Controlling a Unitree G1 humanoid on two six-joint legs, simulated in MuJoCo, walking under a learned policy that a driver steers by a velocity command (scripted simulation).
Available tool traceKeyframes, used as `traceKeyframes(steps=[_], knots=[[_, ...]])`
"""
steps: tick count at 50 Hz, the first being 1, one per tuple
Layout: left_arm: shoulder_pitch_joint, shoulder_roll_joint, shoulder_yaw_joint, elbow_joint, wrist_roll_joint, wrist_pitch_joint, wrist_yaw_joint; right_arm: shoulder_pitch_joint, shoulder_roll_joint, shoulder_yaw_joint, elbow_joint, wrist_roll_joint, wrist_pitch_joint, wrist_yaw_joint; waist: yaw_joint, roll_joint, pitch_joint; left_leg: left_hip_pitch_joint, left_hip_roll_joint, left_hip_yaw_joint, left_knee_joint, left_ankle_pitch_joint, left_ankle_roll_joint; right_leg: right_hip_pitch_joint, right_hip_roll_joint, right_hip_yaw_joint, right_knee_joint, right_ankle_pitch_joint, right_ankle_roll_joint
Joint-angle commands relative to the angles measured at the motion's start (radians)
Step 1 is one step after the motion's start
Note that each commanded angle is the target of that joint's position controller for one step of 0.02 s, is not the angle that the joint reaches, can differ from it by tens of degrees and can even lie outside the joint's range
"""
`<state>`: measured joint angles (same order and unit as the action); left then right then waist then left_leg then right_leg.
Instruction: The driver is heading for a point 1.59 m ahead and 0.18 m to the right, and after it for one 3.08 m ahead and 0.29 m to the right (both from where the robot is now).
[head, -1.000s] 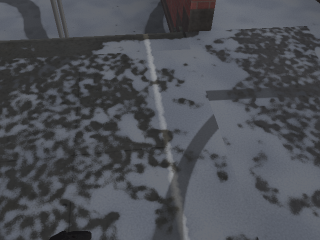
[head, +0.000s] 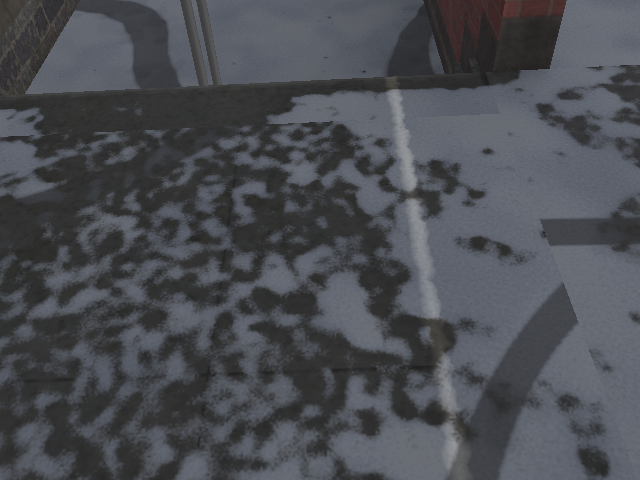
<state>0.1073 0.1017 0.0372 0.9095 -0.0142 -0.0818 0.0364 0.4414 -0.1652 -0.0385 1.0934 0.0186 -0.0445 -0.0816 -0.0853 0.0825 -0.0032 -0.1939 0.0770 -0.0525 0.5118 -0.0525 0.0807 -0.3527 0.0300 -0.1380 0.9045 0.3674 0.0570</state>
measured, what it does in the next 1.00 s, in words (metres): goes down: left foot 0.06 m lower, then right foot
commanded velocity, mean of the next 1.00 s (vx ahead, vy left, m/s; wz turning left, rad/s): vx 0.24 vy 0.00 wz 0.00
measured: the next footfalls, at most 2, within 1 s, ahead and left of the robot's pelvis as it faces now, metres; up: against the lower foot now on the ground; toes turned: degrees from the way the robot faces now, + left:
left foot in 0.28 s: +0.24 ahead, +0.01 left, -0.06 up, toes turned +1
right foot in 0.66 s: +0.21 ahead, -0.22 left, -0.06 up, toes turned -2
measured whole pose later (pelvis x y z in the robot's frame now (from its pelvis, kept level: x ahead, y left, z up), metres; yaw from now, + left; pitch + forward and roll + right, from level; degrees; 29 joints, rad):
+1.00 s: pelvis +0.27 -0.12 -0.02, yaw -1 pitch +4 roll +1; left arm 0.49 0.16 0.04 1.04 -0.01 -0.08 0.01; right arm 0.10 -0.24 -0.07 0.82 0.02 -0.05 0.00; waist 0.08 0.04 -0.05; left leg -0.72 0.07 -0.04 0.71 0.10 0.03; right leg -0.05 -0.01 -0.02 0.25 -0.27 -0.03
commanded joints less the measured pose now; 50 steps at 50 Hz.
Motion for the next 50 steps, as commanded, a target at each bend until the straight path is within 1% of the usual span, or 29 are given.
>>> traceKeyframes(steps=[1,2,3,4,5,6,7,9,10,12,13,14,15,16,17,18,19,21,23,28,32,33,34,35,36,38,40,44,50], knots=[[0.183,0.08,0.036,0.039,0.015,-0.076,-0.024,-0.04,-0.103,-0.023,-0.034,-0.002,-0.061,-0.009,0.138,-0.032,0.264,-0.118,-0.077,0.081,0.052,0.205,-0.051,0.133,0.018,0.006,-0.687,-0.138,0.048],[0.328,0.195,0.071,0.079,-0.004,-0.082,-0.018,-0.022,-0.065,-0.019,-0.044,-0.04,-0.095,-0.007,0.212,-0.238,0.201,-0.187,-0.143,0.183,0.289,0.005,-0.127,0.176,-0.084,0.163,-0.509,0.404,0.018],[0.443,0.194,0.065,0.123,0.004,-0.093,-0.021,-0.089,-0.036,-0.012,-0.089,-0.007,-0.117,0.005,0.245,-0.296,0.192,-0.576,-0.12,0.139,0.417,-0.527,-0.154,0.393,-0.245,0.44,-0.497,0.495,-0.101],[0.593,0.148,0.053,0.175,0.016,-0.1,-0.024,-0.314,-0.073,-0.016,-0.175,0.011,-0.137,0.014,0.329,-0.18,0.22,-0.793,-0.077,0.044,0.527,-0.619,-0.138,0.5,-0.302,0.549,-0.494,0.422,-0.113],[0.618,0.137,0.046,0.191,0.014,-0.1,-0.019,-0.423,-0.056,-0.015,-0.219,0.017,-0.141,0.028,0.317,-0.17,0.205,-0.925,-0.08,0.022,0.578,-0.586,-0.111,0.587,-0.298,0.524,-0.46,0.333,-0.112],[0.596,0.13,0.04,0.177,-0.005,-0.1,-0.009,-0.467,-0.045,-0.012,-0.236,0.01,-0.145,0.038,0.304,-0.134,0.188,-0.985,-0.066,0.066,0.561,-0.495,-0.092,0.61,-0.279,0.48,-0.445,0.262,-0.102],[0.555,0.083,0.026,0.163,0.0,-0.094,0.003,-0.49,-0.056,-0.019,-0.251,0.001,-0.156,0.051,0.273,-0.129,0.145,-0.896,-0.063,0.095,0.482,-0.378,-0.062,0.541,-0.225,0.427,-0.444,0.162,-0.075],[0.397,0.016,0.001,0.108,0.02,-0.075,0.022,-0.354,-0.008,-0.014,-0.223,0.042,-0.17,0.083,0.138,-0.098,0.083,-0.418,-0.109,0.15,0.265,-0.105,-0.056,0.174,-0.139,0.339,-0.463,0.005,-0.056],[0.297,0.017,-0.007,0.076,0.022,-0.07,0.029,-0.267,0.02,-0.008,-0.194,0.044,-0.172,0.099,0.067,-0.051,0.057,-0.066,-0.137,0.158,0.153,0.129,-0.069,-0.097,-0.111,0.28,-0.458,-0.14,-0.053],[0.176,0.114,0.011,0.036,-0.017,-0.065,0.047,-0.055,0.042,-0.018,-0.132,-0.014,-0.156,0.107,-0.096,-0.013,-0.035,0.419,-0.159,0.14,-0.045,0.554,-0.079,-0.331,-0.055,0.18,-0.239,-0.104,-0.032],[0.102,0.148,0.024,0.006,-0.029,-0.056,0.053,0.095,0.013,-0.028,-0.083,-0.039,-0.135,0.105,-0.193,0.084,-0.06,0.548,-0.075,0.038,-0.157,0.648,-0.042,-0.411,-0.004,0.151,0.052,-0.435,0.017],[0.021,0.179,0.035,-0.021,-0.026,-0.039,0.041,0.208,-0.002,-0.016,-0.043,-0.074,-0.109,0.09,-0.258,0.154,-0.099,0.539,0.074,-0.049,-0.158,0.696,0.027,-0.412,0.056,0.115,0.435,-1.059,0.05],[0.211,0.069,0.014,-0.002,-0.027,-0.031,0.029,0.145,-0.084,-0.007,-0.108,-0.099,-0.093,0.076,-0.162,0.125,-0.147,0.515,0.267,-0.197,0.036,1.113,0.156,-0.455,0.078,0.317,0.663,-1.247,0.03],[0.429,0.053,0.01,0.036,-0.032,-0.017,0.004,0.03,-0.108,-0.009,-0.139,-0.063,-0.064,0.067,-0.042,-0.013,-0.205,0.454,0.316,-0.267,0.039,1.04,0.264,-0.438,0.064,0.431,0.632,-1.102,-0.021],[0.506,0.049,0.004,0.054,-0.021,0.001,-0.015,-0.128,-0.128,-0.006,-0.181,-0.026,-0.046,0.074,0.065,-0.097,-0.168,0.328,0.291,-0.247,-0.008,0.77,0.3,-0.456,-0.008,0.364,0.57,-1.017,-0.044],[0.546,0.064,0.005,0.052,-0.005,0.022,-0.019,-0.278,-0.139,-0.006,-0.236,-0.013,-0.029,0.087,0.144,-0.146,-0.193,0.179,0.301,-0.309,-0.104,0.317,0.316,-0.393,-0.087,0.311,0.505,-0.937,-0.042],[0.543,0.052,0.003,0.056,-0.004,0.052,-0.011,-0.392,-0.149,-0.008,-0.273,-0.018,-0.004,0.096,0.197,-0.179,-0.158,-0.051,0.296,-0.37,-0.231,-0.107,0.311,-0.28,-0.109,0.261,0.432,-0.892,-0.023],[0.45,0.074,0.007,0.049,0.009,0.086,0.0,-0.39,-0.173,-0.022,-0.278,-0.033,0.001,0.104,0.187,-0.168,-0.032,-0.314,0.222,-0.341,-0.328,-0.337,0.261,-0.158,-0.126,0.209,0.267,-0.83,-0.008],[0.388,0.132,0.024,0.037,0.015,0.075,0.011,-0.292,-0.2,-0.037,-0.248,-0.027,-0.011,0.096,0.156,-0.106,-0.001,-0.325,0.161,-0.272,-0.343,-0.411,0.22,-0.155,-0.129,0.195,0.147,-0.756,-0.025],[0.204,0.148,0.036,0.005,0.003,0.043,0.009,-0.207,-0.203,-0.051,-0.23,-0.003,-0.003,0.06,0.095,-0.006,-0.042,-0.186,0.147,-0.23,-0.354,-0.428,0.173,-0.136,-0.107,0.147,-0.101,-0.703,-0.059],[0.267,0.121,0.043,0.055,0.007,0.028,-0.005,-0.222,-0.172,-0.048,-0.23,0.021,0.017,0.056,0.16,-0.031,-0.049,-0.294,0.061,-0.124,-0.245,-0.498,0.087,0.144,-0.027,0.07,-0.373,-0.685,-0.1],[0.359,0.14,0.049,0.082,0.011,0.025,-0.006,-0.268,-0.131,-0.037,-0.248,0.019,0.015,0.056,0.198,-0.064,-0.046,-0.395,0.016,-0.071,-0.111,-0.488,0.04,0.247,-0.09,0.157,-0.44,-0.745,-0.13],[0.468,0.197,0.06,0.101,0.011,0.019,-0.003,-0.315,-0.042,-0.016,-0.274,0.007,0.009,0.067,0.218,-0.232,-0.062,-0.574,-0.078,0.067,0.254,-0.428,-0.034,0.38,-0.29,0.431,-0.586,-0.863,-0.192],[0.486,0.301,0.079,0.094,0.023,0.014,-0.012,-0.326,-0.066,-0.022,-0.322,0.009,-0.014,0.07,0.198,-0.355,0.009,-0.8,-0.11,0.052,0.396,-0.453,-0.023,0.399,-0.441,0.765,-0.723,-1.065,-0.307],[0.428,0.271,0.073,0.07,0.034,-0.001,-0.015,-0.366,-0.138,-0.036,-0.325,0.013,-0.029,0.07,0.182,-0.257,0.048,-0.849,-0.056,-0.037,0.481,-0.367,-0.007,0.36,-0.443,0.783,-0.735,-1.086,-0.315],[0.287,0.235,0.061,0.018,0.011,-0.011,-0.029,-0.292,-0.156,-0.044,-0.29,0.007,-0.027,0.074,0.119,-0.211,0.031,-0.824,-0.019,-0.044,0.487,-0.187,-0.02,0.341,-0.36,0.61,-0.731,-0.91,-0.249],[0.267,0.217,0.053,0.024,0.016,-0.012,-0.037,-0.298,-0.153,-0.048,-0.288,-0.007,-0.025,0.072,0.104,-0.169,0.027,-0.749,-0.002,-0.026,0.455,-0.058,-0.03,0.279,-0.317,0.481,-0.749,-0.705,-0.221],[0.357,0.193,0.036,0.077,0.009,-0.016,-0.03,-0.339,-0.108,-0.036,-0.312,-0.003,-0.02,0.077,0.118,-0.188,0.009,-0.644,-0.007,0.02,0.365,0.092,-0.041,0.248,-0.244,0.3,-0.747,-0.437,-0.208],[0.432,0.208,0.03,0.109,-0.002,-0.006,-0.019,-0.512,-0.095,-0.021,-0.384,0.006,-0.024,0.096,0.185,-0.212,0.08,-0.588,-0.024,0.05,0.129,0.172,-0.061,0.311,-0.252,0.257,-0.744,-0.412,-0.21]])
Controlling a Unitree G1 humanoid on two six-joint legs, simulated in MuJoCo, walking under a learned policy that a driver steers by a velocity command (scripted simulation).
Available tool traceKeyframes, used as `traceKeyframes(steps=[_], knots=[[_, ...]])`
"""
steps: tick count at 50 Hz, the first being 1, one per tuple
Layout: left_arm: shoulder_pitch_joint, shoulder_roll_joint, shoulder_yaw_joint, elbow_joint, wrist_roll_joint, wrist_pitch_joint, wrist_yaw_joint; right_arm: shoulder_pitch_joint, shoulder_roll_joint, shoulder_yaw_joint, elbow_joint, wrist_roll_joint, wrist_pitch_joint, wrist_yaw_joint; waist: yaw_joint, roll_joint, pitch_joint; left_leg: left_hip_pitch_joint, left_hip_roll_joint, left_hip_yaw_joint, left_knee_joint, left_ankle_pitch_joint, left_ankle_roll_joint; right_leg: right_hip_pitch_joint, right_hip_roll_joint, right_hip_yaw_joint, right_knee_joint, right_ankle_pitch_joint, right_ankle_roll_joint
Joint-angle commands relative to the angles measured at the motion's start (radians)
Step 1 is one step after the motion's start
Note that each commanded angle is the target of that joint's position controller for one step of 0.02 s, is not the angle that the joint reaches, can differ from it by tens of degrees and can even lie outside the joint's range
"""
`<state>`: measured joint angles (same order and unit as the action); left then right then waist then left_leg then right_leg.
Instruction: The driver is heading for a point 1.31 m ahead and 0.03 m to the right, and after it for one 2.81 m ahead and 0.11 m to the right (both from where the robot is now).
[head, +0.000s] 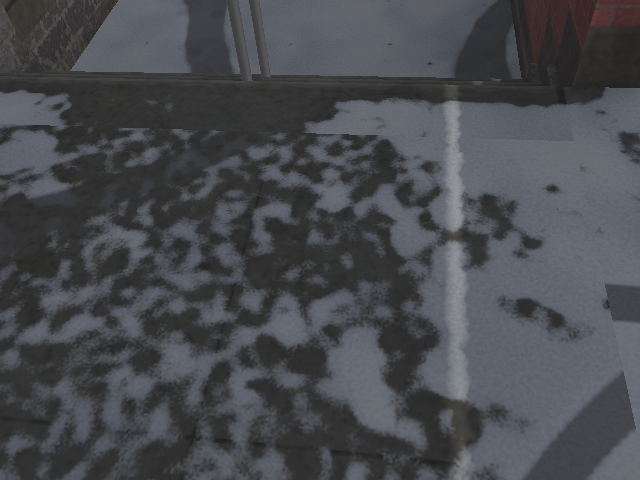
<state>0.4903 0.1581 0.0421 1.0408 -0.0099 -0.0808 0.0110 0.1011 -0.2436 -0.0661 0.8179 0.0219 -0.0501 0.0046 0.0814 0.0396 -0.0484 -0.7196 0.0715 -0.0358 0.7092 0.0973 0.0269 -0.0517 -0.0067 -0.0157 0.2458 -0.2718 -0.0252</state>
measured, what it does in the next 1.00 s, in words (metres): walks ahead: left foot, then right foot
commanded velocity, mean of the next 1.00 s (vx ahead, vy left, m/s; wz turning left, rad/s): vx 0.49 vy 0.00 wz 0.00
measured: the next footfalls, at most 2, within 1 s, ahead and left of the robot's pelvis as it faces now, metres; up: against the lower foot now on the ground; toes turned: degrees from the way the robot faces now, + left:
left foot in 0.16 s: +0.25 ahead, +0.15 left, +0.00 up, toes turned +2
right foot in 0.70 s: +0.57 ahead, -0.08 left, +0.00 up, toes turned -1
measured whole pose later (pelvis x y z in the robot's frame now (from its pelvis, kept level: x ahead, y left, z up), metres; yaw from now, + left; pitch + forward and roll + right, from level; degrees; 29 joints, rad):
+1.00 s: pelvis +0.53 -0.01 +0.00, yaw +1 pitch +1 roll -1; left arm 0.33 0.24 0.05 0.92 0.01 -0.09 -0.02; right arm 0.14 -0.27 -0.07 0.88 0.01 -0.06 -0.01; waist 0.05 0.03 0.01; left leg -0.68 0.13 -0.05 0.92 -0.10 0.01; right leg -0.13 0.07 -0.05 0.25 -0.15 -0.08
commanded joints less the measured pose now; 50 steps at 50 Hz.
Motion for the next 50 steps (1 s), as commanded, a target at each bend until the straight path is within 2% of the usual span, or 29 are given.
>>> traceKeyframes(steps=[1,2,5,7,8,9,10,11,12,13,14,16,18,19,21,25,28,32,34,35,36,37,38,39,40,41,43,47,50], knots=[[0.051,0.162,0.025,-0.022,-0.013,-0.001,0.008,-0.207,-0.011,0.01,-0.121,0.004,-0.023,0.018,0.03,-0.164,0.135,-0.049,-0.029,0.051,-0.102,0.005,-0.009,0.023,-0.22,0.133,-0.074,0.229,-0.132],[0.069,0.164,0.025,-0.014,-0.012,0.004,0.007,-0.237,-0.006,0.013,-0.133,0.007,-0.029,0.027,0.041,-0.169,0.145,-0.031,-0.036,0.062,-0.125,-0.024,-0.004,0.035,-0.228,0.133,-0.06,0.237,-0.136],[0.066,0.197,0.037,0.004,-0.009,0.011,0.013,-0.237,-0.027,0.01,-0.141,0.004,-0.045,0.04,0.015,-0.206,0.157,0.046,-0.054,0.084,-0.169,-0.174,0.032,0.081,-0.259,0.135,0.007,0.371,-0.132],[0.022,0.215,0.043,0.0,-0.017,0.012,0.013,-0.099,-0.07,-0.013,-0.107,-0.006,-0.044,0.038,-0.075,-0.21,0.075,0.31,-0.108,0.122,-0.205,-0.209,0.076,0.05,-0.24,0.095,0.154,0.692,-0.101],[-0.02,0.203,0.037,-0.015,-0.012,0.006,0.012,0.096,-0.118,-0.039,-0.046,-0.004,-0.04,0.033,-0.17,-0.175,-0.037,0.588,-0.102,0.099,-0.197,-0.157,0.116,-0.05,-0.197,0.053,0.353,0.801,-0.073],[-0.054,0.18,0.025,-0.055,0.012,-0.006,0.008,0.316,-0.212,-0.064,-0.004,-0.012,-0.035,0.019,-0.249,-0.034,-0.225,0.956,0.113,-0.148,-0.164,-0.086,0.189,-0.304,-0.129,0.003,0.701,0.501,-0.036],[0.086,0.049,-0.011,-0.051,0.004,-0.032,-0.014,0.356,-0.266,-0.063,0.021,-0.006,-0.033,0.03,-0.178,0.248,-0.416,1.245,0.348,-0.616,-0.315,-0.269,0.353,-0.629,0.041,0.07,1.021,-0.282,0.003],[0.029,0.158,0.022,-0.041,-0.029,-0.055,-0.024,0.346,-0.177,-0.042,0.021,-0.011,-0.031,0.029,-0.204,0.16,-0.356,1.172,0.32,-0.661,-0.392,-0.396,0.326,-0.726,-0.007,0.169,1.121,-0.285,-0.014],[-0.091,0.199,0.035,-0.084,-0.037,-0.062,-0.019,0.235,-0.126,-0.025,0.007,-0.009,-0.034,0.027,-0.183,0.125,-0.172,1.01,0.272,-0.493,-0.41,-0.34,0.274,-0.784,-0.057,0.116,1.121,-0.195,-0.028],[-0.151,0.191,0.036,-0.1,-0.027,-0.059,-0.007,0.145,-0.101,-0.015,-0.013,-0.013,-0.036,0.029,-0.147,0.023,-0.087,0.833,0.23,-0.374,-0.44,-0.238,0.246,-0.732,-0.102,0.09,1.072,-0.094,-0.028],[-0.172,0.179,0.044,-0.106,-0.006,-0.048,0.002,0.098,-0.072,-0.007,-0.017,-0.023,-0.04,0.033,-0.115,-0.001,-0.034,0.699,0.193,-0.297,-0.472,-0.15,0.234,-0.671,-0.123,0.088,1.02,-0.032,-0.022],[-0.13,0.127,0.044,-0.111,-0.007,-0.023,0.008,0.09,-0.044,0.0,0.002,-0.029,-0.046,0.034,-0.063,0.035,-0.012,0.588,0.145,-0.205,-0.524,-0.096,0.221,-0.577,-0.144,0.093,0.947,0.017,-0.02],[-0.164,0.097,0.038,-0.136,-0.009,-0.013,0.013,0.123,-0.052,0.0,0.031,-0.02,-0.05,0.023,-0.049,0.036,0.024,0.55,0.139,-0.159,-0.556,-0.069,0.22,-0.604,-0.148,0.084,0.88,0.05,-0.007],[-0.199,0.13,0.048,-0.151,-0.003,-0.007,0.012,0.138,-0.083,-0.006,0.038,-0.024,-0.052,0.016,-0.05,0.028,0.048,0.542,0.142,-0.143,-0.563,-0.024,0.224,-0.639,-0.151,0.073,0.829,0.092,0.005],[-0.287,0.133,0.047,-0.187,0.009,-0.006,0.006,0.178,-0.1,-0.008,0.056,-0.02,-0.05,0.002,-0.069,0.013,0.071,0.553,0.139,-0.118,-0.572,0.014,0.22,-0.683,-0.149,0.067,0.707,0.196,0.021],[-0.452,0.11,0.029,-0.24,0.002,-0.014,-0.013,0.236,-0.127,-0.01,0.083,-0.01,-0.049,-0.008,-0.112,0.013,0.105,0.539,0.101,-0.05,-0.587,-0.033,0.181,-0.606,-0.101,0.029,0.435,0.389,0.013],[-0.547,0.121,0.02,-0.274,-0.008,-0.013,-0.034,0.295,-0.141,-0.013,0.113,0.002,-0.041,-0.008,-0.142,0.008,0.133,0.625,0.133,-0.057,-0.577,-0.08,0.179,-0.601,-0.082,0.027,0.337,0.39,0.005],[-0.579,0.158,0.022,-0.312,-0.01,-0.024,-0.052,0.33,-0.154,-0.021,0.142,0.002,-0.024,-0.01,-0.135,0.028,0.118,0.782,0.189,-0.072,-0.483,0.029,0.151,-0.58,-0.06,0.02,0.266,0.255,-0.038],[-0.45,0.206,0.044,-0.283,-0.007,-0.028,-0.054,0.293,-0.172,-0.024,0.134,-0.002,-0.012,-0.011,-0.056,0.054,0.035,0.789,0.158,-0.036,-0.323,0.307,0.123,-0.369,-0.004,-0.031,0.238,0.2,-0.072],[-0.276,0.256,0.068,-0.23,-0.004,-0.028,-0.049,0.283,-0.148,-0.015,0.124,-0.008,-0.008,-0.011,0.017,0.037,-0.074,0.7,0.104,0.005,-0.12,0.356,0.096,-0.115,-0.01,-0.02,0.256,0.236,-0.107],[-0.094,0.348,0.089,-0.2,0.01,-0.028,-0.04,0.322,-0.098,0.006,0.097,-0.034,-0.016,-0.01,0.048,-0.115,-0.245,0.421,0.019,0.055,0.236,0.028,0.052,0.254,-0.233,0.24,0.304,0.298,-0.197],[-0.048,0.363,0.088,-0.182,0.005,-0.024,-0.049,0.424,0.008,0.036,0.109,-0.017,-0.038,0.001,0.006,-0.347,-0.379,0.096,-0.136,-0.004,0.515,-0.65,0.009,0.499,-0.406,0.693,0.137,0.066,-0.327],[-0.073,0.272,0.064,-0.193,-0.001,-0.023,-0.047,0.339,-0.107,0.009,0.11,0.009,-0.057,0.004,0.034,-0.237,-0.302,-0.014,-0.082,-0.098,0.619,-0.664,0.025,0.445,-0.373,0.7,0.078,-0.036,-0.28],[-0.172,0.242,0.051,-0.213,-0.002,-0.024,-0.041,0.235,-0.148,-0.002,0.074,0.023,-0.065,0.003,0.016,-0.178,-0.152,-0.062,-0.032,-0.066,0.616,-0.569,0.037,0.29,-0.343,0.555,0.059,0.02,-0.235],[-0.248,0.22,0.041,-0.229,0.005,-0.024,-0.04,0.188,-0.141,-0.003,0.067,0.014,-0.064,-0.005,-0.017,-0.089,-0.074,-0.02,0.015,-0.043,0.574,-0.477,0.032,0.133,-0.308,0.444,0.03,0.136,-0.219],[-0.29,0.202,0.037,-0.234,0.013,-0.027,-0.042,0.177,-0.125,-0.008,0.062,-0.001,-0.056,-0.01,-0.051,-0.075,-0.028,0.035,0.046,-0.041,0.511,-0.422,0.026,0.012,-0.275,0.37,0.0,0.202,-0.21],[-0.304,0.176,0.03,-0.226,0.021,-0.033,-0.046,0.218,-0.085,-0.009,0.073,-0.003,-0.033,-0.013,-0.096,-0.109,-0.011,0.126,0.073,-0.043,0.442,-0.376,0.021,-0.089,-0.227,0.283,-0.059,0.223,-0.203],[-0.241,0.224,0.041,-0.194,0.017,-0.036,-0.029,0.128,-0.079,-0.013,0.043,-0.016,-0.016,-0.017,-0.093,-0.091,0.049,0.04,0.086,-0.029,0.283,-0.236,-0.013,-0.113,-0.22,0.2,-0.122,0.293,-0.218],[-0.197,0.23,0.04,-0.175,0.011,-0.026,-0.015,0.035,-0.07,-0.012,0.017,-0.019,-0.02,-0.01,-0.069,-0.096,0.069,0.016,0.074,-0.018,0.12,-0.082,-0.024,-0.088,-0.194,0.139,-0.132,0.305,-0.191]])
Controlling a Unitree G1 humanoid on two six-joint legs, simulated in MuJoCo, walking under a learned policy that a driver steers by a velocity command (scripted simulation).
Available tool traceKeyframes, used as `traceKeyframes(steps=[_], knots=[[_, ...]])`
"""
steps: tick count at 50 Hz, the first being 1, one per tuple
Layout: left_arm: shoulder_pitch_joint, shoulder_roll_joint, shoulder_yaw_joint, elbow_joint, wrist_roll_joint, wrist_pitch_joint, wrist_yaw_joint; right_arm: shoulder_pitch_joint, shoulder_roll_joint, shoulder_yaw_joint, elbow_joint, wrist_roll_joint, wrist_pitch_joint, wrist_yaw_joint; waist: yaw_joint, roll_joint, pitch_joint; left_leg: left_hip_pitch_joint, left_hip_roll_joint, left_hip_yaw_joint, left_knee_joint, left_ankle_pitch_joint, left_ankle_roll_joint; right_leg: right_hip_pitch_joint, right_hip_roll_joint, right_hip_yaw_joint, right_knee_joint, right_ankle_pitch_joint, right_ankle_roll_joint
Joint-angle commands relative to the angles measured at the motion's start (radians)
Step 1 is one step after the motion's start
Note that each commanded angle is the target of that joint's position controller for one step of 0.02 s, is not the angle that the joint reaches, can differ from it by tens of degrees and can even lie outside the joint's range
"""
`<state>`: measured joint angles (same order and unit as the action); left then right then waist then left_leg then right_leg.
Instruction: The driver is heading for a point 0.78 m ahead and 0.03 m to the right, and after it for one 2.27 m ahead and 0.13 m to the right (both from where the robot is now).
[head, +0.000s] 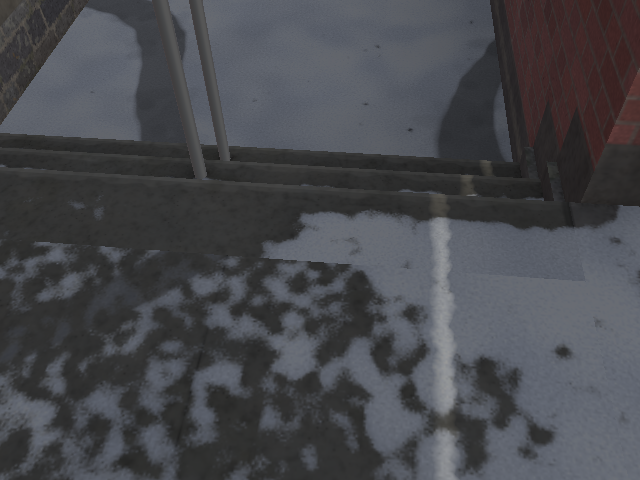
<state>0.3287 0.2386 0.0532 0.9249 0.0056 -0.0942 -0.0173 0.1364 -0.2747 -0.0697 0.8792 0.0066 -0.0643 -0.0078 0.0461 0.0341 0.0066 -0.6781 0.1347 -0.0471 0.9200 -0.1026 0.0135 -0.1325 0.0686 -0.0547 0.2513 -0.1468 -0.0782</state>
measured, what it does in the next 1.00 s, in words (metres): walks ahead: left foot, then right foot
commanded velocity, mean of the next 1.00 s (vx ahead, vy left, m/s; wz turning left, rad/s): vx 0.50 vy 0.00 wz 0.00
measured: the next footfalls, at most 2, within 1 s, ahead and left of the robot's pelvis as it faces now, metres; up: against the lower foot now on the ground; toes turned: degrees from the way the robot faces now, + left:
left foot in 0.28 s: +0.32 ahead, +0.16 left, +0.00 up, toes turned +3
right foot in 0.82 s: +0.63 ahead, -0.07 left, +0.00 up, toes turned -2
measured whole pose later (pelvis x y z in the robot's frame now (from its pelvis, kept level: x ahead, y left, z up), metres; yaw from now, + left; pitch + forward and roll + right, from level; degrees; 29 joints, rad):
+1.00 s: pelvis +0.55 +0.01 -0.01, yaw +0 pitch +1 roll +0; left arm 0.22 0.25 0.06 0.87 0.01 -0.09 -0.03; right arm 0.25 -0.28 -0.06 0.93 0.02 -0.08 0.00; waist 0.00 0.03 0.03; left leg -0.48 0.08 -0.02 1.15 -0.34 0.04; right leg -0.29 0.04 -0.07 0.41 -0.15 -0.07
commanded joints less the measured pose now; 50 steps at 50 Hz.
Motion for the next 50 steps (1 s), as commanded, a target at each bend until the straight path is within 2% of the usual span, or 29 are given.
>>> traceKeyframes(steps=[1,6,9,11,12,13,14,15,16,17,18,19,20,22,25,27,31,36,39,40,41,42,43,44,45,46,47,48,50], knots=[[-0.022,0.153,0.029,-0.053,-0.007,-0.011,0.015,-0.033,-0.034,-0.006,-0.053,-0.002,-0.007,0.006,-0.024,-0.093,0.022,-0.014,0.002,0.002,-0.146,0.158,-0.011,-0.004,-0.261,0.158,-0.139,0.176,-0.129],[0.065,0.169,0.033,-0.007,-0.018,0.0,0.019,-0.19,-0.027,0.008,-0.104,0.008,-0.015,0.025,0.03,-0.092,0.066,-0.006,-0.036,0.032,-0.322,0.19,-0.006,0.091,-0.283,0.134,-0.114,0.146,-0.12],[0.084,0.181,0.039,0.013,-0.023,0.014,0.023,-0.238,-0.039,0.011,-0.135,0.013,-0.026,0.044,0.032,-0.102,0.079,-0.006,-0.05,0.035,-0.382,0.102,0.021,0.174,-0.325,0.147,-0.058,0.193,-0.112],[0.064,0.196,0.045,0.014,-0.026,0.023,0.027,-0.198,-0.065,0.004,-0.133,0.014,-0.034,0.051,-0.003,-0.123,0.051,0.085,-0.075,0.055,-0.411,0.033,0.048,0.201,-0.338,0.148,0.001,0.313,-0.094],[0.038,0.204,0.046,0.009,-0.027,0.027,0.028,-0.124,-0.088,-0.008,-0.115,0.011,-0.037,0.05,-0.05,-0.132,0.007,0.206,-0.107,0.085,-0.433,0.021,0.067,0.194,-0.32,0.127,0.082,0.473,-0.078],[0.026,0.185,0.039,0.004,-0.026,0.031,0.029,0.03,-0.129,-0.031,-0.064,0.007,-0.037,0.044,-0.119,-0.116,-0.085,0.418,-0.136,0.107,-0.445,0.039,0.094,0.149,-0.268,0.086,0.249,0.59,-0.052],[0.026,0.152,0.023,-0.021,-0.01,0.03,0.031,0.225,-0.203,-0.055,-0.02,-0.004,-0.037,0.034,-0.187,-0.033,-0.232,0.734,0.012,-0.056,-0.409,0.075,0.158,-0.046,-0.211,0.039,0.54,0.407,-0.014],[0.142,0.029,-0.013,-0.03,-0.006,0.007,0.021,0.304,-0.284,-0.073,0.002,-0.006,-0.028,0.033,-0.138,0.225,-0.359,1.088,0.244,-0.518,-0.496,-0.097,0.316,-0.464,-0.025,0.023,0.912,-0.185,0.062],[0.1,0.102,0.003,-0.019,-0.023,-0.016,0.016,0.301,-0.193,-0.045,-0.003,0.003,-0.027,0.034,-0.165,0.194,-0.378,1.084,0.255,-0.662,-0.601,-0.199,0.312,-0.584,-0.039,0.168,1.049,-0.424,0.051],[0.013,0.164,0.02,-0.051,-0.048,-0.029,0.011,0.217,-0.151,-0.03,-0.016,0.005,-0.028,0.031,-0.153,0.143,-0.232,0.963,0.223,-0.522,-0.617,-0.204,0.265,-0.659,-0.096,0.163,1.084,-0.362,0.034],[-0.044,0.164,0.019,-0.066,-0.049,-0.031,0.016,0.138,-0.123,-0.021,-0.037,0.001,-0.028,0.031,-0.124,0.064,-0.148,0.814,0.185,-0.399,-0.639,-0.141,0.238,-0.637,-0.151,0.131,1.045,-0.267,0.029],[-0.074,0.156,0.024,-0.071,-0.033,-0.026,0.022,0.082,-0.094,-0.012,-0.044,-0.007,-0.03,0.035,-0.096,0.023,-0.08,0.676,0.148,-0.317,-0.676,-0.069,0.225,-0.595,-0.183,0.12,0.981,-0.201,0.033],[-0.056,0.144,0.029,-0.069,-0.026,-0.014,0.025,0.056,-0.07,-0.004,-0.045,-0.017,-0.035,0.037,-0.059,0.045,-0.062,0.593,0.119,-0.26,-0.706,-0.023,0.213,-0.529,-0.21,0.129,0.935,-0.157,0.033],[-0.026,0.104,0.025,-0.063,-0.023,0.011,0.027,0.059,-0.074,-0.005,-0.033,-0.014,-0.042,0.039,-0.033,0.054,-0.044,0.517,0.095,-0.194,-0.758,0.026,0.221,-0.475,-0.222,0.122,0.878,-0.122,0.045],[-0.104,0.1,0.027,-0.095,-0.012,0.023,0.031,0.105,-0.114,-0.015,-0.007,-0.011,-0.046,0.024,-0.038,0.022,-0.001,0.511,0.093,-0.13,-0.797,0.116,0.233,-0.548,-0.23,0.113,0.748,-0.006,0.076],[-0.163,0.092,0.026,-0.113,-0.009,0.021,0.028,0.137,-0.12,-0.015,0.006,-0.008,-0.04,0.014,-0.054,0.016,0.009,0.536,0.078,-0.087,-0.802,0.148,0.216,-0.575,-0.225,0.107,0.637,0.103,0.086],[-0.297,0.068,0.013,-0.15,-0.016,0.013,0.013,0.199,-0.131,-0.013,0.032,0.002,-0.033,0.006,-0.099,0.021,0.039,0.565,0.049,-0.02,-0.808,0.132,0.184,-0.536,-0.186,0.069,0.421,0.251,0.084],[-0.422,0.075,0.004,-0.206,-0.026,0.002,-0.016,0.277,-0.145,-0.018,0.073,0.01,-0.009,0.003,-0.134,0.027,0.078,0.716,0.111,-0.03,-0.744,0.151,0.178,-0.562,-0.157,0.06,0.292,0.183,0.058],[-0.368,0.113,0.015,-0.207,-0.026,-0.007,-0.028,0.253,-0.166,-0.026,0.075,0.013,0.003,-0.003,-0.083,0.057,0.041,0.77,0.134,-0.031,-0.65,0.344,0.152,-0.447,-0.121,0.038,0.251,0.078,0.016],[-0.279,0.137,0.029,-0.183,-0.023,-0.008,-0.026,0.228,-0.171,-0.028,0.07,0.015,0.008,-0.004,-0.029,0.064,-0.013,0.761,0.111,-0.006,-0.551,0.51,0.135,-0.311,-0.087,0.007,0.23,0.075,-0.005],[-0.112,0.184,0.054,-0.131,-0.019,-0.008,-0.019,0.22,-0.148,-0.019,0.063,0.011,0.012,-0.005,0.043,0.044,-0.115,0.692,0.057,0.034,-0.363,0.573,0.107,-0.075,-0.076,0.0,0.232,0.103,-0.037],[0.076,0.261,0.075,-0.095,-0.006,-0.005,-0.008,0.23,-0.111,-0.001,0.035,-0.011,0.01,-0.006,0.098,-0.081,-0.271,0.468,-0.008,0.081,-0.037,0.284,0.07,0.248,-0.268,0.219,0.268,0.146,-0.104],[0.107,0.31,0.082,-0.075,-0.009,0.0,-0.014,0.356,0.022,0.035,0.037,-0.006,-0.014,0.005,0.025,-0.347,-0.387,0.077,-0.197,0.046,0.281,-0.417,0.014,0.547,-0.47,0.694,0.14,-0.062,-0.256],[0.096,0.212,0.055,-0.086,-0.016,-0.001,-0.014,0.284,-0.091,0.01,0.044,0.016,-0.036,0.011,0.066,-0.235,-0.352,-0.032,-0.149,-0.081,0.391,-0.476,0.03,0.518,-0.447,0.738,0.073,-0.167,-0.22],[0.016,0.18,0.043,-0.099,-0.016,-0.003,-0.01,0.19,-0.134,-0.003,0.011,0.037,-0.049,0.015,0.053,-0.189,-0.21,-0.091,-0.1,-0.058,0.401,-0.391,0.045,0.389,-0.418,0.593,0.055,-0.128,-0.179],[-0.059,0.163,0.036,-0.115,-0.011,-0.004,-0.01,0.142,-0.126,-0.001,0.002,0.034,-0.052,0.009,0.022,-0.104,-0.132,-0.056,-0.048,-0.029,0.358,-0.297,0.044,0.24,-0.382,0.484,0.029,-0.024,-0.162],[-0.106,0.138,0.03,-0.12,-0.003,-0.006,-0.012,0.12,-0.118,-0.007,0.0,0.019,-0.047,0.004,-0.007,-0.078,-0.075,-0.016,-0.02,-0.023,0.302,-0.242,0.039,0.119,-0.349,0.405,-0.002,0.057,-0.156],[-0.125,0.116,0.023,-0.119,0.007,-0.01,-0.015,0.146,-0.103,-0.01,0.006,0.015,-0.034,0.003,-0.041,-0.107,-0.068,0.051,0.006,-0.033,0.266,-0.203,0.039,0.047,-0.323,0.351,-0.03,0.097,-0.147],[-0.123,0.11,0.022,-0.108,0.001,-0.018,-0.018,0.174,-0.068,-0.009,0.016,0.014,-0.01,0.001,-0.066,-0.113,-0.052,0.09,0.016,-0.024,0.207,-0.18,0.026,-0.016,-0.3,0.287,-0.078,0.132,-0.157]])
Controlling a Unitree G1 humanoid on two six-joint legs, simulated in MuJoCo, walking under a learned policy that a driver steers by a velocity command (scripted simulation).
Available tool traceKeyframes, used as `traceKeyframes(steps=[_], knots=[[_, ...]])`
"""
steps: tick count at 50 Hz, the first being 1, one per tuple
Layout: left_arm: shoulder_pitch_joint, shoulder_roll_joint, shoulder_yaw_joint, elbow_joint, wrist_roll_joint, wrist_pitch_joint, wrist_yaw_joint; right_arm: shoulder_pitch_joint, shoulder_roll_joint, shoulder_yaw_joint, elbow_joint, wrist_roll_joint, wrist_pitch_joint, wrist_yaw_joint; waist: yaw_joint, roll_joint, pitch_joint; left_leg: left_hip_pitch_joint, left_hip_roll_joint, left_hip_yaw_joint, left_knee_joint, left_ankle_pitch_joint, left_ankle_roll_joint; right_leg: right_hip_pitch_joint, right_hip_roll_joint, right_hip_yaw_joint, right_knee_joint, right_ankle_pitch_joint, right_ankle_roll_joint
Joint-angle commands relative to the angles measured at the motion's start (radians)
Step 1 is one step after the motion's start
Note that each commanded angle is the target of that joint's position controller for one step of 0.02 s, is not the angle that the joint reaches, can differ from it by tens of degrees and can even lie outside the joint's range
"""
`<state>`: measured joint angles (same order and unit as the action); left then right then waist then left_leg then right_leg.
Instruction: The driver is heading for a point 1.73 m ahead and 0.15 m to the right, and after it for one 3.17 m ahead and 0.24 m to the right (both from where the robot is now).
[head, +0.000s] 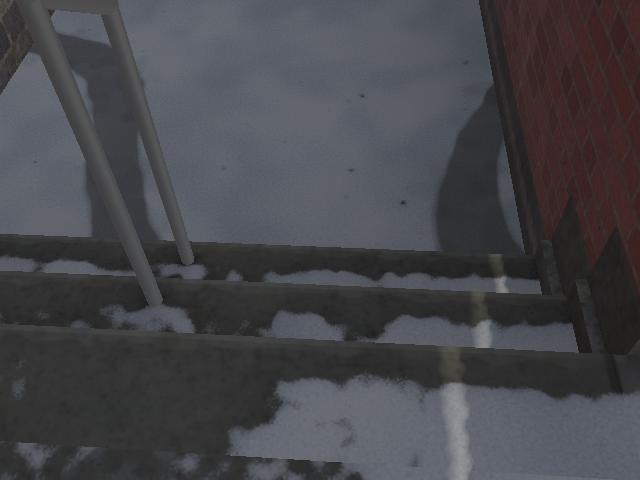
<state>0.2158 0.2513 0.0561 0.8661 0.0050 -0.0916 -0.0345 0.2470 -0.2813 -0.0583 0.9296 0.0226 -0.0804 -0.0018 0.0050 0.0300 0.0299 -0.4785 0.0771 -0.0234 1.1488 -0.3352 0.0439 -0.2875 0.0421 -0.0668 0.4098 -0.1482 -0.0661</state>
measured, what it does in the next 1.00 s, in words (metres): walks ahead: left foot, then right foot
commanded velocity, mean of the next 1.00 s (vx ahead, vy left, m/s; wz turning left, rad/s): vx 0.50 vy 0.00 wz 0.00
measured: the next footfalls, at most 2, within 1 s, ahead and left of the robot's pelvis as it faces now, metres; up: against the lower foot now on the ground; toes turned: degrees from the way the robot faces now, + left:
left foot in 0.38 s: +0.37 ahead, +0.16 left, +0.00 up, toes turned +3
right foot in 0.92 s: +0.65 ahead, -0.07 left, +0.00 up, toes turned -1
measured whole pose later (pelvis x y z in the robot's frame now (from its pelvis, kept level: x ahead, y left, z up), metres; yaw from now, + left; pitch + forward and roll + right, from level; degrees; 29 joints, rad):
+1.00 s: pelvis +0.53 +0.02 -0.02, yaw +0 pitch +1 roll +0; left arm 0.13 0.22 0.06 0.82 -0.01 -0.09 -0.04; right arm 0.37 -0.24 -0.06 0.99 0.03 -0.06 0.00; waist -0.02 0.02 0.02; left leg -0.28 -0.03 -0.06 1.15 -0.49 0.05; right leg -0.44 0.02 -0.05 0.60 -0.19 -0.07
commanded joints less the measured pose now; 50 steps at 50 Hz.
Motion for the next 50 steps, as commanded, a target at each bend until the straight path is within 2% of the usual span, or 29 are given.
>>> traceKeyframes(steps=[1,5,9,13,16,17,18,19,20,21,22,23,24,25,26,28,30,32,36,38,39,42,44,45,46,47,48,49,50], knots=[[0.0,0.114,0.023,-0.041,0.001,-0.023,0.003,0.046,-0.057,-0.021,-0.042,-0.005,0.013,-0.006,-0.028,-0.103,-0.056,-0.125,0.078,-0.043,-0.055,0.079,-0.014,0.119,-0.272,0.274,-0.255,0.154,-0.175],[0.064,0.145,0.032,-0.009,-0.003,-0.012,0.025,-0.086,-0.045,-0.018,-0.085,-0.02,0.014,-0.003,0.0,-0.079,-0.011,-0.216,0.079,-0.033,-0.27,0.281,-0.046,0.142,-0.257,0.199,-0.288,0.184,-0.167],[0.119,0.158,0.034,0.02,-0.014,-0.007,0.034,-0.211,-0.023,-0.006,-0.119,-0.014,0.007,0.009,0.041,-0.089,0.018,-0.17,0.038,0.006,-0.481,0.427,-0.046,0.159,-0.229,0.127,-0.289,0.169,-0.135],[0.186,0.162,0.039,0.06,-0.019,0.011,0.038,-0.305,-0.026,0.001,-0.158,-0.008,0.002,0.025,0.07,-0.091,0.051,-0.182,0.011,0.017,-0.58,0.38,-0.027,0.263,-0.277,0.132,-0.234,0.186,-0.134],[0.168,0.18,0.047,0.068,-0.027,0.027,0.046,-0.276,-0.059,-0.009,-0.167,-0.003,-0.008,0.038,0.031,-0.114,0.028,-0.11,-0.012,0.027,-0.626,0.276,0.014,0.335,-0.315,0.147,-0.159,0.301,-0.11],[0.142,0.188,0.049,0.063,-0.029,0.033,0.049,-0.209,-0.081,-0.021,-0.15,-0.005,-0.012,0.038,-0.012,-0.124,-0.012,-0.002,-0.04,0.054,-0.645,0.261,0.033,0.337,-0.301,0.13,-0.086,0.444,-0.095],[0.126,0.172,0.043,0.058,-0.031,0.039,0.05,-0.066,-0.117,-0.044,-0.103,-0.01,-0.013,0.034,-0.081,-0.11,-0.095,0.192,-0.074,0.084,-0.663,0.278,0.057,0.306,-0.25,0.088,0.074,0.564,-0.07],[0.134,0.138,0.027,0.041,-0.02,0.042,0.053,0.117,-0.187,-0.068,-0.058,-0.021,-0.012,0.027,-0.141,-0.032,-0.231,0.482,0.045,-0.047,-0.63,0.314,0.114,0.142,-0.192,0.039,0.349,0.414,-0.03],[0.257,0.019,-0.007,0.027,-0.007,0.023,0.043,0.206,-0.277,-0.087,-0.038,-0.024,-0.004,0.024,-0.094,0.207,-0.357,0.833,0.286,-0.505,-0.706,0.176,0.276,-0.257,-0.01,0.024,0.741,-0.132,0.046],[0.233,0.069,0.003,0.039,-0.024,0.0,0.036,0.215,-0.192,-0.061,-0.037,-0.008,0.0,0.031,-0.119,0.212,-0.406,0.857,0.321,-0.71,-0.838,0.017,0.302,-0.398,0.001,0.171,0.892,-0.434,0.041],[0.151,0.137,0.023,0.013,-0.051,-0.014,0.031,0.134,-0.143,-0.046,-0.05,-0.004,-0.001,0.031,-0.11,0.157,-0.244,0.74,0.289,-0.582,-0.854,-0.04,0.251,-0.493,-0.057,0.176,0.945,-0.393,0.023],[0.079,0.141,0.023,-0.007,-0.054,-0.019,0.035,0.06,-0.108,-0.036,-0.072,-0.013,0.001,0.028,-0.09,0.085,-0.156,0.602,0.245,-0.452,-0.87,-0.023,0.215,-0.492,-0.112,0.147,0.912,-0.3,0.012],[0.046,0.133,0.028,-0.013,-0.041,-0.015,0.041,-0.001,-0.079,-0.027,-0.081,-0.026,0.0,0.03,-0.06,0.046,-0.084,0.461,0.205,-0.364,-0.906,0.029,0.197,-0.456,-0.147,0.134,0.836,-0.222,0.014],[0.061,0.125,0.035,-0.007,-0.033,-0.003,0.044,-0.032,-0.049,-0.017,-0.085,-0.037,-0.006,0.03,-0.024,0.063,-0.061,0.375,0.168,-0.301,-0.934,0.083,0.178,-0.391,-0.176,0.144,0.78,-0.167,0.012],[0.085,0.104,0.034,0.0,-0.031,0.01,0.045,-0.036,-0.046,-0.017,-0.082,-0.038,-0.008,0.031,-0.007,0.074,-0.055,0.328,0.155,-0.264,-0.959,0.12,0.179,-0.344,-0.182,0.142,0.75,-0.141,0.017],[0.083,0.078,0.032,-0.006,-0.028,0.027,0.05,-0.003,-0.067,-0.022,-0.062,-0.031,-0.016,0.026,0.006,0.052,-0.034,0.286,0.151,-0.217,-0.996,0.189,0.198,-0.342,-0.195,0.136,0.687,-0.098,0.035],[0.025,0.081,0.036,-0.029,-0.017,0.033,0.054,0.035,-0.096,-0.03,-0.043,-0.031,-0.017,0.013,-0.001,0.026,-0.009,0.301,0.153,-0.181,-1.006,0.277,0.201,-0.407,-0.2,0.138,0.579,-0.002,0.056],[-0.027,0.067,0.032,-0.041,-0.01,0.031,0.05,0.07,-0.098,-0.031,-0.028,-0.029,-0.013,0.002,-0.014,0.025,-0.003,0.323,0.137,-0.128,-1.001,0.346,0.181,-0.431,-0.195,0.131,0.471,0.117,0.064],[-0.181,0.046,0.023,-0.094,-0.009,0.017,0.028,0.119,-0.098,-0.026,-0.007,-0.014,-0.005,-0.008,-0.056,0.01,0.024,0.328,0.098,-0.051,-0.992,0.405,0.142,-0.386,-0.157,0.097,0.259,0.298,0.053],[-0.23,0.032,0.017,-0.115,-0.013,0.015,0.015,0.162,-0.097,-0.023,0.015,-0.015,0.004,-0.013,-0.072,0.025,0.035,0.369,0.106,-0.036,-0.968,0.419,0.138,-0.37,-0.132,0.077,0.198,0.306,0.048],[-0.232,0.025,0.015,-0.121,-0.014,0.015,0.009,0.182,-0.094,-0.024,0.023,-0.025,0.01,-0.009,-0.073,0.036,0.011,0.361,0.105,-0.02,-0.934,0.494,0.142,-0.306,-0.109,0.06,0.23,0.29,0.048],[-0.231,0.046,0.015,-0.141,-0.022,0.012,0.0,0.194,-0.11,-0.033,0.036,-0.016,0.029,-0.011,-0.056,0.055,0.027,0.442,0.153,-0.038,-0.857,0.583,0.149,-0.303,-0.095,0.055,0.209,0.128,0.025],[-0.138,0.082,0.03,-0.125,-0.022,0.008,-0.003,0.167,-0.125,-0.039,0.035,-0.007,0.04,-0.019,0.004,0.071,-0.003,0.489,0.169,-0.053,-0.766,0.732,0.131,-0.194,-0.064,0.039,0.16,0.038,-0.008],[0.011,0.115,0.049,-0.08,-0.015,0.004,-0.003,0.138,-0.114,-0.034,0.033,0.0,0.044,-0.022,0.078,0.054,-0.07,0.467,0.126,-0.021,-0.612,0.808,0.107,-0.011,-0.036,0.018,0.113,0.094,-0.032],[0.196,0.188,0.071,-0.032,0.002,0.001,-0.001,0.149,-0.075,-0.021,0.018,-0.002,0.042,-0.021,0.133,-0.041,-0.201,0.31,0.055,0.032,-0.311,0.614,0.064,0.267,-0.17,0.186,0.11,0.186,-0.095],[0.262,0.25,0.079,-0.019,-0.012,0.005,-0.003,0.319,0.059,0.013,0.026,-0.026,0.021,-0.007,0.061,-0.294,-0.337,-0.057,-0.126,0.024,0.082,-0.15,0.002,0.618,-0.385,0.592,0.069,0.124,-0.262],[0.284,0.193,0.067,-0.011,-0.021,0.008,-0.013,0.299,-0.011,-0.004,0.032,0.001,-0.006,0.009,0.1,-0.321,-0.36,-0.223,-0.158,-0.127,0.229,-0.284,0.013,0.615,-0.415,0.783,-0.074,-0.094,-0.322],[0.195,0.14,0.054,-0.031,-0.022,0.006,-0.009,0.193,-0.1,-0.03,0.005,0.024,-0.013,0.007,0.089,-0.222,-0.184,-0.296,-0.106,-0.13,0.285,-0.205,0.026,0.472,-0.388,0.667,-0.109,-0.162,-0.278],[0.091,0.109,0.041,-0.058,-0.014,0.006,-0.005,0.118,-0.124,-0.038,-0.016,0.024,-0.008,-0.005,0.061,-0.139,-0.102,-0.261,-0.053,-0.097,0.264,-0.095,0.025,0.315,-0.358,0.537,-0.131,-0.081,-0.238]])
